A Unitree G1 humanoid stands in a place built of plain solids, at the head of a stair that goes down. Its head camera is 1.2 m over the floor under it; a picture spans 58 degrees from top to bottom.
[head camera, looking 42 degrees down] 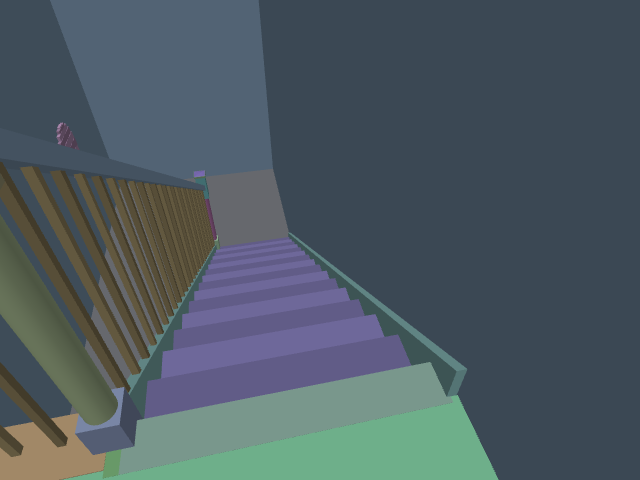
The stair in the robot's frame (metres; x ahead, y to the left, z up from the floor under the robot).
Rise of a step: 0.17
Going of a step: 0.24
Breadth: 0.92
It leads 12 degrees to the left of straight ahead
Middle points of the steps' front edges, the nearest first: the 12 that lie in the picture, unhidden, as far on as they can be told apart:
0.66 0.08 0.00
0.89 0.15 -0.17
1.12 0.20 -0.34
1.35 0.25 -0.51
1.58 0.30 -0.68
1.81 0.35 -0.85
2.04 0.40 -1.02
2.27 0.45 -1.19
2.50 0.50 -1.36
2.73 0.55 -1.53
2.97 0.60 -1.70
3.20 0.65 -1.86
